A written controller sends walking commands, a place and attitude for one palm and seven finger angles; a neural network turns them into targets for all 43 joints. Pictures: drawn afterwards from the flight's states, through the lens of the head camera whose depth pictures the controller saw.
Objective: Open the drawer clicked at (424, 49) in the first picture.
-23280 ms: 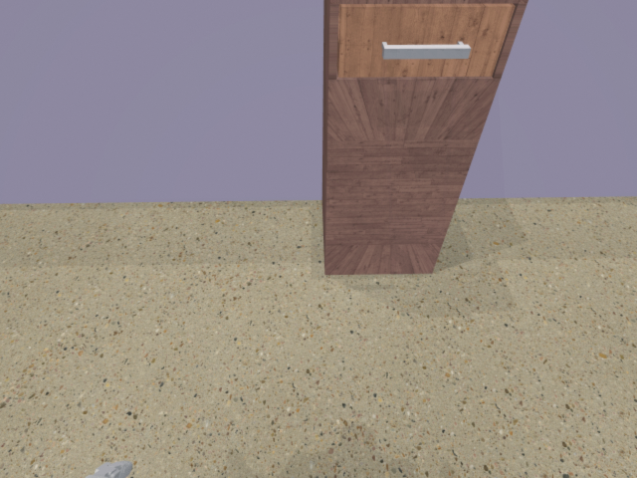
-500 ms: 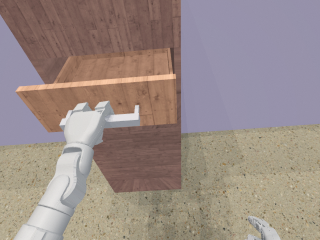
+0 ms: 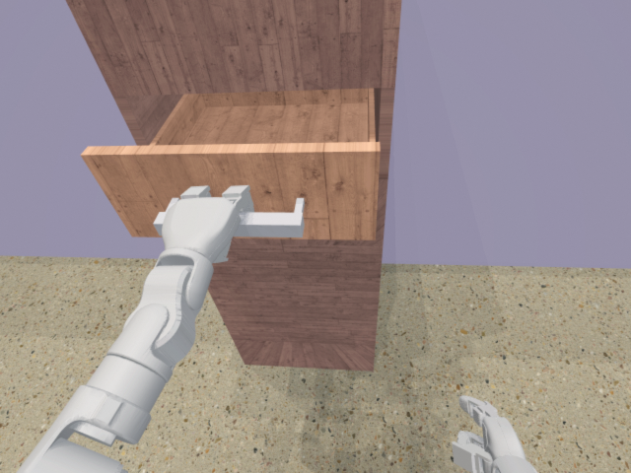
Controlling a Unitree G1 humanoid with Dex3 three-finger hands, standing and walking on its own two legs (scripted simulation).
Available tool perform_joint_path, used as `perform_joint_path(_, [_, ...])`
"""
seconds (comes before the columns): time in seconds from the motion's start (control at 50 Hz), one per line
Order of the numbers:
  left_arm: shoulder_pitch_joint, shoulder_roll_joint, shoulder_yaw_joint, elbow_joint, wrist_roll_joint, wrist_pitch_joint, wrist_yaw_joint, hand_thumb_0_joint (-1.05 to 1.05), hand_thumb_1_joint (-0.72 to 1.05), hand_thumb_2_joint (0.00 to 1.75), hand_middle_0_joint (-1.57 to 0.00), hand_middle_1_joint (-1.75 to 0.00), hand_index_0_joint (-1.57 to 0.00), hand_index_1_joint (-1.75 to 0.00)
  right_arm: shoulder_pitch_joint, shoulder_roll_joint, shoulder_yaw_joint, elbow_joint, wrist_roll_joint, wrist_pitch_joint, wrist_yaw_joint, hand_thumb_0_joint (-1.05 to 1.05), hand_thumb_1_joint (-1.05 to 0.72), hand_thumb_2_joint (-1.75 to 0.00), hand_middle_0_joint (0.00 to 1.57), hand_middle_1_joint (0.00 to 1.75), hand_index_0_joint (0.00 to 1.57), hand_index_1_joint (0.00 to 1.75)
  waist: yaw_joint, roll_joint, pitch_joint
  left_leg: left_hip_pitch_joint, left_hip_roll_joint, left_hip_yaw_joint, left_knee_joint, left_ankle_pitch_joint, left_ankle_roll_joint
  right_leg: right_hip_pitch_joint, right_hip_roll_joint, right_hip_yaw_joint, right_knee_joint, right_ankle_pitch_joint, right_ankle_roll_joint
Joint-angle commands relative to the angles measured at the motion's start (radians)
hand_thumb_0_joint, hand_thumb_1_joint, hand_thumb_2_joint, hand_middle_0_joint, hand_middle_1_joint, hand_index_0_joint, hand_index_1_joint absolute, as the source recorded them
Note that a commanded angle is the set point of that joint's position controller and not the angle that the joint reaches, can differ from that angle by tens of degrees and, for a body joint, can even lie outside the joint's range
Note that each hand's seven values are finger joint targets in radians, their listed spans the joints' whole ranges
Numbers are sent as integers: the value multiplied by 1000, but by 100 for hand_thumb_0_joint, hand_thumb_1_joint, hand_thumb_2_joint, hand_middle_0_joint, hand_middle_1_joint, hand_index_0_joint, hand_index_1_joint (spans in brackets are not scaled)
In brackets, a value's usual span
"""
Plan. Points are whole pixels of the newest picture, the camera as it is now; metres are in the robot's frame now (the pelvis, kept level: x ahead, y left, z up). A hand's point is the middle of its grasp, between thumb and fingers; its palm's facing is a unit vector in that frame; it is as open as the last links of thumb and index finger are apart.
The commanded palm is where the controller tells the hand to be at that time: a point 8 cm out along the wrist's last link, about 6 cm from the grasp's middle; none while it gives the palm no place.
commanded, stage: pull the drawer open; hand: left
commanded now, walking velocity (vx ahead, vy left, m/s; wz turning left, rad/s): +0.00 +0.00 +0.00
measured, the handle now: (232, 214) +0.41 +0.16 +0.13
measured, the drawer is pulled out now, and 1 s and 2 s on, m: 0.15 0.29 0.29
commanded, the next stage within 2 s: open the thumb to release the handle in 1.36 s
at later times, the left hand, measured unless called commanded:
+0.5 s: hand (205, 296) +0.29 +0.17 +0.11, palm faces +0.11 -0.18 -0.98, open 5.7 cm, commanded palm +0.23 +0.18 +0.15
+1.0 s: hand (189, 345) +0.23 +0.16 +0.10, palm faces +0.11 -0.19 -0.98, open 5.7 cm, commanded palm +0.16 +0.17 +0.15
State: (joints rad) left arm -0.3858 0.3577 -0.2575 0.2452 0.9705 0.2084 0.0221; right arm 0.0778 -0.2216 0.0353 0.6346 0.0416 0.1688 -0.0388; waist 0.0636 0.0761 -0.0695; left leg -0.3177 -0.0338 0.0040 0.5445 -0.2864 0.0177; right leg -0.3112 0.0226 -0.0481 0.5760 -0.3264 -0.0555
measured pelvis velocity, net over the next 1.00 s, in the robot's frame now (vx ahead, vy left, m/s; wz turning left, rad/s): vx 0.01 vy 0.00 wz -0.06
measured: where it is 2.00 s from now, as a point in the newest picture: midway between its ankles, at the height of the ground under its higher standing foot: outside the picture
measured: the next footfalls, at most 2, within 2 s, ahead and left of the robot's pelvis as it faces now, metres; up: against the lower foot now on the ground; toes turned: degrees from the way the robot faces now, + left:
none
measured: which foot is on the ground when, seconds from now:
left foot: down 0.00-1.00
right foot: down 0.00-1.00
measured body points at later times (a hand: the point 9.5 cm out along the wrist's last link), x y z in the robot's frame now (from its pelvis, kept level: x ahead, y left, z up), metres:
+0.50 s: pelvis +0.02 +0.01 +0.00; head +0.01 -0.04 +0.45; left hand +0.28 +0.17 +0.16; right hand +0.23 -0.22 -0.09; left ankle -0.01 +0.11 -0.73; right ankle -0.02 -0.08 -0.73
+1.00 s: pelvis +0.01 +0.00 +0.00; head +0.01 -0.05 +0.44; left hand +0.22 +0.17 +0.16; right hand +0.23 -0.21 -0.10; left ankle -0.01 +0.11 -0.73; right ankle -0.02 -0.08 -0.73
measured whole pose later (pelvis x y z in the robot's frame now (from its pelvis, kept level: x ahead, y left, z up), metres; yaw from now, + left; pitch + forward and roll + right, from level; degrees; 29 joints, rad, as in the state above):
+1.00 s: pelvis +0.01 +0.00 +0.00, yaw -3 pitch +3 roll +1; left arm 0.46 0.39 -0.17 -0.52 0.94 0.20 0.14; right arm 0.07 -0.25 0.05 0.55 0.04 0.18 0.08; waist 0.07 0.11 -0.08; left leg -0.28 -0.01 0.06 0.57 -0.33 0.01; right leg -0.29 0.05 0.01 0.59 -0.35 -0.05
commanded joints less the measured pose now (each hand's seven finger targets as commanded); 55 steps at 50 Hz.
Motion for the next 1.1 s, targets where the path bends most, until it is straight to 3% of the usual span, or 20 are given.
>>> perform_joint_path(0.0, [-168, 147, 131, -280, -18, -51, 40, 0, 90, 90, -40, -135, -40, -135, -140, -109, -51, -179, -9, -52, 6, 0, -90, -90, 20, 30, 20, 30, 13, -104, -304, 83, -11, 2, -34, 310, 15, 182, -15, 72, -63, 389, 21])
perform_joint_path(0.02, [-120, 92, 87, -306, -25, -54, 37, 0, 90, 90, -40, -135, -40, -135, -145, -99, -47, -191, -8, -57, 14, 0, -90, -90, 20, 30, 20, 30, 15, -105, -303, 78, -12, 3, -37, 317, 18, 189, -18, 71, -59, 403, 23])
perform_joint_path(0.1, [88, 130, 153, -434, -53, -62, 47, 0, 90, 90, -40, -135, -40, -135, -156, -112, -62, -211, -3, -62, 34, 0, -90, -90, 20, 30, 20, 30, 30, -140, -287, 62, -6, 11, -43, 335, 18, 230, -19, 77, -57, 469, 32])
perform_joint_path(0.34, [430, 126, 167, -654, -37, 23, 98, 0, 90, 90, -40, -135, -40, -135, -178, -102, -54, -210, 4, -65, 75, 0, -90, -90, 20, 30, 20, 30, 32, -101, -214, 84, 1, 21, -48, 379, 14, 213, -5, 75, -53, 509, 35])
perform_joint_path(0.4, [519, 188, 232, -728, -46, 23, 105, 0, 90, 90, -40, -135, -40, -135, -191, -109, -49, -212, 4, -61, 81, 0, -90, -90, 20, 30, 20, 30, 42, -95, -224, 90, 2, 26, -38, 412, 9, 244, -10, 81, -39, 600, 38])
perform_joint_path(0.42, [553, 147, 199, -729, -36, 31, 104, 0, 90, 90, -40, -135, -40, -135, -198, -94, -37, -221, 3, -61, 87, 0, -90, -90, 20, 30, 20, 30, 46, -106, -214, 84, 2, 28, -39, 421, 11, 239, -12, 75, -32, 610, 42])
perform_joint_path(0.5, [594, 165, 209, -804, -34, 32, 108, 0, 90, 90, -40, -135, -40, -135, -207, -100, -36, -219, 2, -50, 97, 0, -90, -90, 20, 30, 20, 30, 36, -77, -176, 112, 14, 26, -36, 441, 6, 198, 5, 67, -43, 553, 33])
perform_joint_path(0.56, [658, 116, 164, -837, -21, 26, 108, 0, 90, 90, -40, -135, -40, -135, -209, -89, -26, -230, -4, -46, 111, 0, -90, -90, 20, 30, 20, 30, 40, -75, -177, 124, 20, 23, -31, 486, 8, 183, 7, 57, -36, 545, 38])
perform_joint_path(0.6, [679, 156, 199, -866, -25, 27, 116, 0, 90, 90, -40, -135, -40, -135, -208, -96, -27, -234, -1, -44, 115, 0, -90, -90, 20, 30, 20, 30, 38, -74, -189, 130, 26, 23, -18, 480, 4, 190, 9, 65, -35, 553, 36])
perform_joint_path(0.62, [709, 108, 157, -874, -14, 28, 115, 0, 90, 90, -40, -135, -40, -135, -211, -81, -15, -246, -7, -47, 121, 0, -90, -90, 20, 30, 20, 30, 46, -88, -192, 123, 24, 25, -16, 495, 9, 196, 0, 56, -27, 571, 40])
perform_joint_path(0.7, [773, 179, 230, -888, -28, 19, 130, 0, 90, 90, -40, -135, -40, -135, -216, -97, -16, -249, -2, -43, 119, 0, -90, -90, 20, 30, 20, 30, 43, -98, -172, 104, 30, 29, -8, 446, 2, 200, 1, 75, -31, 596, 44])
perform_joint_path(0.72, [775, 130, 184, -900, -11, 19, 130, 0, 90, 90, -40, -135, -40, -135, -215, -83, -4, -254, -9, -45, 125, 0, -90, -90, 20, 30, 20, 30, 49, -98, -182, 97, 27, 30, -10, 463, 5, 204, -8, 66, -21, 603, 46])
perform_joint_path(0.78, [809, 140, 187, -930, -18, 6, 138, 0, 90, 90, -40, -135, -40, -135, -210, -94, -12, -256, -8, -39, 127, 0, -90, -90, 20, 30, 20, 30, 45, -68, -181, 99, 34, 28, -10, 467, 3, 189, -4, 66, -23, 584, 48])
perform_joint_path(0.8, [830, 170, 217, -946, -32, 15, 145, 0, 90, 90, -40, -135, -40, -135, -219, -102, -16, -264, -3, -38, 124, 0, -90, -90, 20, 30, 20, 30, 47, -51, -185, 97, 39, 32, 0, 437, -1, 192, -3, 70, -23, 566, 44])
perform_joint_path(0.86, [876, 123, 179, -939, -24, 6, 148, 0, 90, 90, -40, -135, -40, -135, -210, -92, -15, -264, -8, -42, 129, 0, -90, -90, 20, 30, 20, 30, 49, -87, -157, 79, 36, 30, -2, 426, 4, 167, -3, 64, -24, 542, 50])
perform_joint_path(0.9, [898, 185, 241, -949, -43, 13, 156, 0, 90, 90, -40, -135, -40, -135, -221, -106, -17, -276, -1, -39, 122, 0, -90, -90, 20, 30, 20, 30, 50, -102, -167, 56, 38, 34, 2, 364, 2, 186, -6, 79, -26, 534, 49])
perform_joint_path(0.92, [904, 137, 198, -958, -28, 13, 156, 0, 90, 90, -40, -135, -40, -135, -218, -91, -7, -285, -7, -42, 124, 0, -90, -90, 20, 30, 20, 30, 56, -112, -165, 48, 32, 37, 2, 355, 7, 183, -17, 75, -23, 524, 54])
perform_joint_path(1.0, [933, 182, 241, -969, -44, 10, 167, 0, 90, 90, -40, -135, -40, -135, -223, -110, -21, -284, 0, -41, 116, 0, -90, -90, 20, 30, 20, 30, 50, -81, -154, 42, 37, 36, 5, 311, 4, 165, -10, 92, -35, 471, 50])
perform_joint_path(1.02, [957, 129, 193, -975, -31, 8, 166, 0, 90, 90, -40, -135, -40, -135, -209, -93, -11, -293, -6, -48, 121, 0, -90, -90, 20, 30, 20, 30, 60, -95, -162, 38, 31, 38, 10, 320, 9, 163, -20, 80, -25, 467, 55])
perform_joint_path(1.08, [977, 150, 209, -966, -42, -1, 166, 0, 90, 90, -40, -135, -40, -135, -207, -106, -22, -287, -4, -48, 118, 0, -90, -90, 20, 30, 20, 30, 48, -98, -121, 27, 30, 39, 7, 290, 8, 139, -17, 88, -40, 451, 59])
